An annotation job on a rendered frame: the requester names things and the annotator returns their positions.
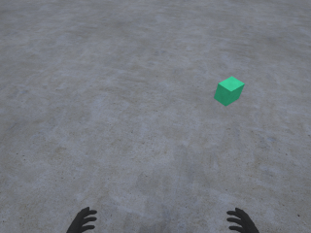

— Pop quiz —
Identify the right robot hand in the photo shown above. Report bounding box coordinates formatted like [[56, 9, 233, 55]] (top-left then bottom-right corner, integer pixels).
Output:
[[226, 208, 259, 233]]

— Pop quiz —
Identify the left robot hand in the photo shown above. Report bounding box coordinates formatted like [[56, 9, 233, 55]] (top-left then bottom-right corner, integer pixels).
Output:
[[66, 207, 97, 233]]

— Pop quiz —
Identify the carton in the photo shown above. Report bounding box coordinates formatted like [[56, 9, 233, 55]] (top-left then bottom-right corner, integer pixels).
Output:
[[214, 77, 245, 106]]

